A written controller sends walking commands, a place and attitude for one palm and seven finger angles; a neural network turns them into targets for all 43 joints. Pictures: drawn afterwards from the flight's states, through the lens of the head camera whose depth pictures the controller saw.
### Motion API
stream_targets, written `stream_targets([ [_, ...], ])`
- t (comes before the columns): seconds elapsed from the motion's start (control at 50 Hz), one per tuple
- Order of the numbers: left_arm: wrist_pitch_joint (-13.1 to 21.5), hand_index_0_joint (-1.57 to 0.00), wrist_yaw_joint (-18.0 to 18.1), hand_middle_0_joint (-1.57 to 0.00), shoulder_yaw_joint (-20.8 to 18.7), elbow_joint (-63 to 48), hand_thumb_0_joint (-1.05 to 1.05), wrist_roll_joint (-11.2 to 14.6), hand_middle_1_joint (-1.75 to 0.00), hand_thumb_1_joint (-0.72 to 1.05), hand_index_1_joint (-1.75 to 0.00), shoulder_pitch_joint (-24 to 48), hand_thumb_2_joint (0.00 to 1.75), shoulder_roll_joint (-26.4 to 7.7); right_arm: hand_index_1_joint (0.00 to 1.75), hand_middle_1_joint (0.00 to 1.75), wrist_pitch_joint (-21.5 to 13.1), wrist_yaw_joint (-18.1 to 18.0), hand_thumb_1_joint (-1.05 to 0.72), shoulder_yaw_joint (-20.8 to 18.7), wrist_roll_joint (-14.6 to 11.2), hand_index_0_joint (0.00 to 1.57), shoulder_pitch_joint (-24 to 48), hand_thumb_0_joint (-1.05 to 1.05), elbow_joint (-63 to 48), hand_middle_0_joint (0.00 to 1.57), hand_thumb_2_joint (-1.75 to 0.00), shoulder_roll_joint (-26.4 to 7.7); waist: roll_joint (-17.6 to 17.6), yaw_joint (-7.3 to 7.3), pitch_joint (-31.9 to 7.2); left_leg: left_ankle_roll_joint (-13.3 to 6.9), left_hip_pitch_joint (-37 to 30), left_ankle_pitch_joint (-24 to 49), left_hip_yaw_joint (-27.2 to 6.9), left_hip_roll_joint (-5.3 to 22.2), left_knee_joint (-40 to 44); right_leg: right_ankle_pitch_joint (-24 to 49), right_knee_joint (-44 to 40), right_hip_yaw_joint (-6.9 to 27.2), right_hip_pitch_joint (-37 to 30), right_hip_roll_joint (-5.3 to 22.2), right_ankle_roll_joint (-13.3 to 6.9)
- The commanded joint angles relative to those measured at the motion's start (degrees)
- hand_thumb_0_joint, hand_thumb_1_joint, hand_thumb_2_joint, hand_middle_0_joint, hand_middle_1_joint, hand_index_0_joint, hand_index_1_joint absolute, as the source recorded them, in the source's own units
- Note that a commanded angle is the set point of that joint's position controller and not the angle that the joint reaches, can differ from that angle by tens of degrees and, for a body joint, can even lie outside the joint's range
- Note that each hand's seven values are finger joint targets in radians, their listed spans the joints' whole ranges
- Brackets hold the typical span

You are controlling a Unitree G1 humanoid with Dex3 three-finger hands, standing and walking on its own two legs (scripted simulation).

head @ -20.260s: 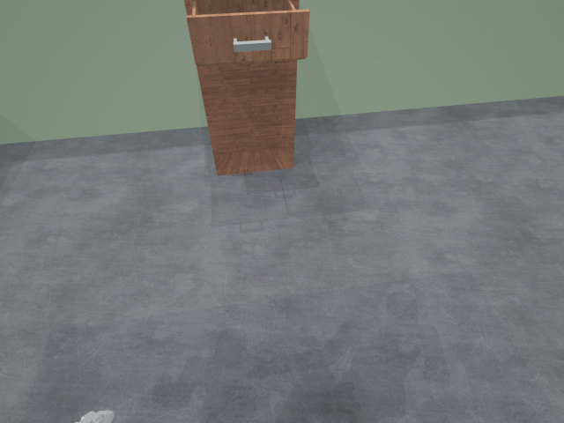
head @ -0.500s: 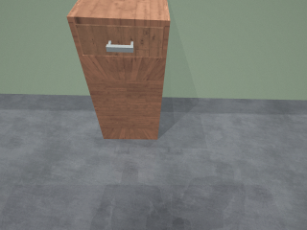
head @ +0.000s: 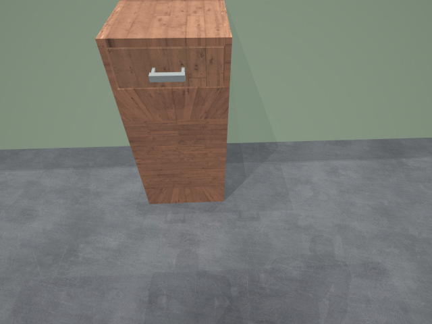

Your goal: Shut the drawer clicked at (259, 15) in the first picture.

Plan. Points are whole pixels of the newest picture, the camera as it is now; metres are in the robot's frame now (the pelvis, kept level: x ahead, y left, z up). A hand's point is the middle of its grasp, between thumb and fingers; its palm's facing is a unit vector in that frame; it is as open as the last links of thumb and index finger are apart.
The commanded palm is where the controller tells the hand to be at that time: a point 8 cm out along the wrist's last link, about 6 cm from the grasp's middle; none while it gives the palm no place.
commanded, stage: let the arm hang, fingers relaxed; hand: left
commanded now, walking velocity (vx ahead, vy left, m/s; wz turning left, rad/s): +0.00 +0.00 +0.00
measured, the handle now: (167, 73) +0.83 +0.20 +0.04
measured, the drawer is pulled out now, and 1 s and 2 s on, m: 0.00 0.00 0.00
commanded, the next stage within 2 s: look to check the result in 0.14 s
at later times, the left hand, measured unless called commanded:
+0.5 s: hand out of the picture -0.03 +0.14 -0.18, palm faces +0.05 -0.98 -0.17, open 7.3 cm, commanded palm none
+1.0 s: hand out of the picture +0.00 +0.13 -0.17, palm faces +0.05 -0.98 -0.18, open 7.3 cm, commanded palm none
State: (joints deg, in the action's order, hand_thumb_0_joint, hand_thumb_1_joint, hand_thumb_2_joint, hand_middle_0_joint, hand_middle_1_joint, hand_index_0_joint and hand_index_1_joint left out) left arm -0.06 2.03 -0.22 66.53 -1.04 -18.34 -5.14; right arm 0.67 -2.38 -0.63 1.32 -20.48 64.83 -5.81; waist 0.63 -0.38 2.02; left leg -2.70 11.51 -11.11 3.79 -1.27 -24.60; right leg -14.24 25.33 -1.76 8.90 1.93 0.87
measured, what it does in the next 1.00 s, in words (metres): stands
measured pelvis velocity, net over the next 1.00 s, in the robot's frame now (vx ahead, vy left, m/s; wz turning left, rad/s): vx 0.02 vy -0.03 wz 0.00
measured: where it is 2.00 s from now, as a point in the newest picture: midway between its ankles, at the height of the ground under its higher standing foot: outside the picture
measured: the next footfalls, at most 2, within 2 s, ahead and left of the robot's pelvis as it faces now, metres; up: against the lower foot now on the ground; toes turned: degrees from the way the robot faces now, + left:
none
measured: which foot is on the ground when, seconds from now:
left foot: down 0.00-1.00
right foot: down 0.00-1.00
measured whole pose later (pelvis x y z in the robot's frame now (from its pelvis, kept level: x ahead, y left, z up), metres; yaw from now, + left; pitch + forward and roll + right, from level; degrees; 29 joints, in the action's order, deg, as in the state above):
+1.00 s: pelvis +0.02 -0.03 +0.00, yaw +0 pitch -2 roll +0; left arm 1.0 2.3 -0.5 67.0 -0.6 -16.5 -6.2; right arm 0.4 -2.6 -0.7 1.1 -17.0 65.5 -6.8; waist 1.0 -0.3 3.5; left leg -0.3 10.2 -11.8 2.6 0.7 -23.8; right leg -14.8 23.5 -2.8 7.0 -0.2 -1.2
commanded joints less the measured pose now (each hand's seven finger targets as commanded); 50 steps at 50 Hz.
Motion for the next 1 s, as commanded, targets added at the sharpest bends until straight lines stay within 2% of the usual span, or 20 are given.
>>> stream_targets([
  [0.0, 0.3, -0.20, 0.5, -0.20, -1.1, -0.5, 0.00, 0.3, -0.30, 0.90, -0.30, -5.6, 0.90, -5.3, 0.30, 0.30, -0.6, -0.2, -0.90, -0.9, -0.3, 0.20, -4.5, 0.00, -1.1, 0.20, -0.90, -5.0, 0.8, 0.14, 5.3, -0.4, 3.0, -7.2, -8.4, 6.9, 8.0, -1.0, -5.0, 2.4, 4.6, 2.7, -3.2],
  [0.24, 0.6, -0.20, 0.7, -0.20, -1.1, -0.4, 0.00, 0.4, -0.30, 0.90, -0.30, -5.1, 0.90, -5.6, 0.30, 0.30, -0.3, 0.0, -0.90, -0.9, -0.3, 0.20, -5.0, 0.00, -0.8, 0.20, -0.90, -4.4, -1.2, -0.29, 5.3, 0.1, 1.7, -4.0, -6.8, 6.3, 5.3, -2.5, -6.5, 3.4, 6.0, 3.1, -3.5],
  [0.4, 0.8, -0.20, 0.6, -0.20, -1.1, -0.4, 0.00, 0.5, -0.30, 0.90, -0.30, -4.5, 0.90, -5.9, 0.30, 0.30, -0.4, -0.1, -0.90, -0.6, -0.4, 0.20, -4.2, 0.00, -0.5, 0.20, -0.90, -4.6, -0.1, -0.26, 5.4, 0.3, 1.0, -1.1, -6.6, 6.5, 5.0, -0.5, -6.7, 3.4, 5.5, 3.2, -3.6],
  [0.54, 0.9, -0.20, 0.7, -0.20, -1.1, -0.4, 0.00, 0.5, -0.30, 0.90, -0.30, -4.2, 0.90, -6.2, 0.30, 0.30, -0.3, 0.0, -0.90, -0.7, -0.4, 0.20, -3.2, 0.00, -0.5, 0.20, -0.90, -4.6, -1.4, -0.31, 5.1, 0.6, 0.0, -0.1, -6.1, 6.3, 4.2, -1.4, -7.7, 3.8, 5.6, 3.5, -3.6],
  [0.78, 1.1, -0.20, 0.6, -0.20, -1.2, -0.5, 0.00, 0.7, -0.30, 0.90, -0.30, -3.4, 0.90, -6.4, 0.30, 0.30, -0.5, -0.2, -0.90, -0.6, -0.4, 0.20, -1.8, 0.00, -0.1, 0.20, -0.90, -5.1, 0.5, -0.09, 4.0, 0.8, -1.4, 3.9, -6.0, 6.8, 4.2, 3.1, -7.4, 3.6, 3.6, 3.3, -3.5],
  [0.84, 1.1, -0.20, 0.6, -0.20, -1.2, -0.5, 0.00, 0.6, -0.30, 0.90, -0.30, -2.9, 0.90, -6.6, 0.30, 0.30, -0.6, -0.3, -0.90, -0.6, -0.5, 0.20, -1.7, 0.00, -0.1, 0.20, -0.90, -5.4, -0.8, -0.16, 3.5, 0.8, -1.7, 5.4, -6.1, 7.0, 4.3, 4.7, -7.2, 3.3, 2.6, 3.4, -3.4],
  [0.98, 1.2, -0.20, 0.6, -0.20, -1.2, -0.4, 0.00, 0.7, -0.30, 0.90, -0.30, -2.9, 0.90, -7.0, 0.30, 0.30, -0.7, -0.3, -0.90, -0.6, -0.5, 0.20, -0.9, 0.00, 0.1, 0.20, -0.90, -5.7, -0.5, -0.02, 3.8, 0.9, -2.3, 5.8, -5.7, 7.0, 4.6, 6.0, -7.6, 3.7, 2.4, 3.5, -3.4],
])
